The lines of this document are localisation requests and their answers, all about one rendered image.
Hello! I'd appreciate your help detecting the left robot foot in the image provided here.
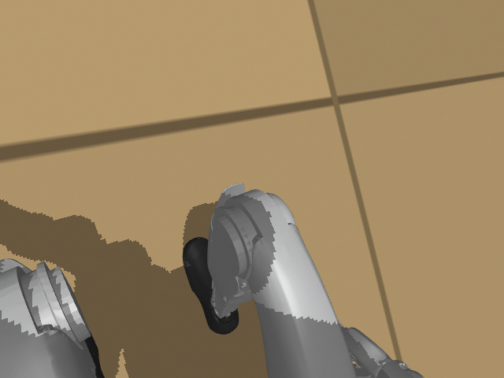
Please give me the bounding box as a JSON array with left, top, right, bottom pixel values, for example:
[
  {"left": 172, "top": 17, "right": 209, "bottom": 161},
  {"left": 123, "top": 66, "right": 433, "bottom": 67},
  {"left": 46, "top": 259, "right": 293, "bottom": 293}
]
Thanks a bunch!
[{"left": 85, "top": 335, "right": 105, "bottom": 378}]

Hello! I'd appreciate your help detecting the right robot hand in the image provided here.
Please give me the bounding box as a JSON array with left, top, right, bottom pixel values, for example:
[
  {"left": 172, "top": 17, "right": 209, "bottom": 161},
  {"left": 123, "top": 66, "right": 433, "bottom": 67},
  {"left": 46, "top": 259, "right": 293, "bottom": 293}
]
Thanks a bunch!
[{"left": 339, "top": 322, "right": 393, "bottom": 378}]

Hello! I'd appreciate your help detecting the right robot foot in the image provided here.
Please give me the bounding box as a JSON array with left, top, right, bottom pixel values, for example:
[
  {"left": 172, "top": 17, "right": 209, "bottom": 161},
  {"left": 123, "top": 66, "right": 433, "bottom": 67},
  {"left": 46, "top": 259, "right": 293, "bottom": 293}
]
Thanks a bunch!
[{"left": 183, "top": 237, "right": 239, "bottom": 335}]

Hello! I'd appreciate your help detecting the right robot arm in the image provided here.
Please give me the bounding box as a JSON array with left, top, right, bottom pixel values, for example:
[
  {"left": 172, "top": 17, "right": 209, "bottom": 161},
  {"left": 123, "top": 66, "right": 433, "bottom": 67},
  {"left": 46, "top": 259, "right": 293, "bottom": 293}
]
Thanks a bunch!
[{"left": 377, "top": 360, "right": 424, "bottom": 378}]

